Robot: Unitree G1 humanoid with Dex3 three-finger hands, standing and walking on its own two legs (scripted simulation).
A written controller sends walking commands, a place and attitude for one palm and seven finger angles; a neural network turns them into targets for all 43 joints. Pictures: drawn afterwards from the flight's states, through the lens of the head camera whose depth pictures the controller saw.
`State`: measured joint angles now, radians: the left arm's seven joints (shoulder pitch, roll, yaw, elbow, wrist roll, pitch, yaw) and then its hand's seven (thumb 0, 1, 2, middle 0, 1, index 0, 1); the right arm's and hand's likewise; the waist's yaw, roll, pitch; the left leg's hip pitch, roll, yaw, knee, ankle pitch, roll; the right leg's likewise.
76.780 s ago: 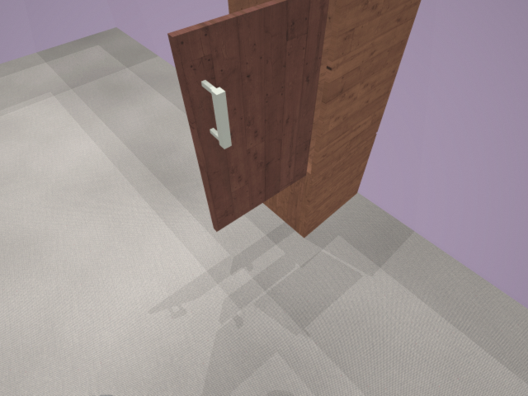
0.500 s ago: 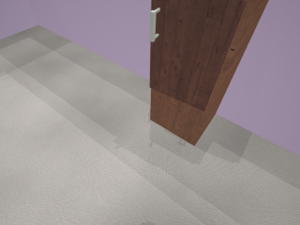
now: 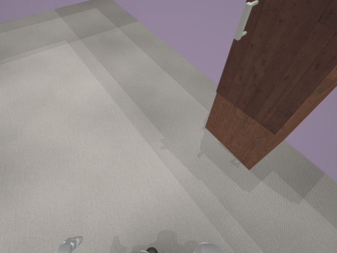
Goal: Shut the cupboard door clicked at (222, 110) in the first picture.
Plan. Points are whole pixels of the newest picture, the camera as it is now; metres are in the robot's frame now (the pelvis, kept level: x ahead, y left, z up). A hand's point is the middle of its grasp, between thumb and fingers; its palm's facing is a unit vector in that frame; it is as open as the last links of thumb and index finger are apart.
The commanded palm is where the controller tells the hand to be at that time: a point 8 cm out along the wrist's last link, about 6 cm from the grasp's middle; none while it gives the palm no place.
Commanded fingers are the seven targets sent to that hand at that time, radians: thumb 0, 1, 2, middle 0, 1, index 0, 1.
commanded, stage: walk to a spot facing it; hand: left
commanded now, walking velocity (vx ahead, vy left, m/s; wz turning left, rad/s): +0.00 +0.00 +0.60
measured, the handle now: (246, 20) +0.89 -0.27 +0.08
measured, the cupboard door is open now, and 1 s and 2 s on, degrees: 5 5 5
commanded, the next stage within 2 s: turn to face it in 1.46 s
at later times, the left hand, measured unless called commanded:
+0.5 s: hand out of the picture -0.03 +0.16 -0.18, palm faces +0.37 -0.89 -0.25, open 7.4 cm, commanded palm none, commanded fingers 0.00 0.90 0.90 -0.20 -0.30 -0.20 -0.30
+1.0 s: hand out of the picture +0.12 +0.26 -0.15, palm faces +0.49 -0.83 -0.26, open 7.4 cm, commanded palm none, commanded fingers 0.00 0.90 0.90 -0.20 -0.30 -0.20 -0.30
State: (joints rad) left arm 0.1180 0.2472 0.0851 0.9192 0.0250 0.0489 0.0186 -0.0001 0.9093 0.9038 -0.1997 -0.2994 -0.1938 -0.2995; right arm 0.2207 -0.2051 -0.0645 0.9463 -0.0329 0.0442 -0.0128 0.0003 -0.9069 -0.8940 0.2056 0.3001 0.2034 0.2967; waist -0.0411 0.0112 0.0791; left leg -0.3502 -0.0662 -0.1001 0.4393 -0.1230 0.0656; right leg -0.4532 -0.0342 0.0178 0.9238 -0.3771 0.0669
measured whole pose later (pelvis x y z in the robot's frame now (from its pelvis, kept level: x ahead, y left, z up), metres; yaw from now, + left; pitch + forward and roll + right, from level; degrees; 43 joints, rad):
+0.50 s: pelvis +0.00 -0.03 -0.01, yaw +21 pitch +0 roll +1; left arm 0.25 0.18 0.06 0.90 0.03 0.01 0.03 0.00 0.90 0.90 -0.20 -0.30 -0.20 -0.30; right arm 0.14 -0.23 -0.07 0.93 -0.02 0.09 0.02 0.00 -0.91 -0.89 0.20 0.30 0.20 0.30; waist 0.00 -0.01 0.14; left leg -0.38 0.02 0.04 0.81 -0.45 -0.04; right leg -0.19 -0.14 -0.21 0.59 -0.39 0.02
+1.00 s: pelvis +0.11 +0.01 -0.01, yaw +32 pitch +1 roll +2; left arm 0.14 0.23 0.07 0.87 0.02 0.00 -0.04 0.00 0.91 0.90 -0.20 -0.30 -0.19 -0.30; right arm 0.38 -0.20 -0.05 1.00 -0.03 -0.01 0.00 0.00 -0.91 -0.89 0.21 0.30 0.20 0.30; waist -0.05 0.01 0.06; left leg -0.07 -0.03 -0.09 0.44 -0.38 0.00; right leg -0.45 -0.06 -0.04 0.63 -0.21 0.06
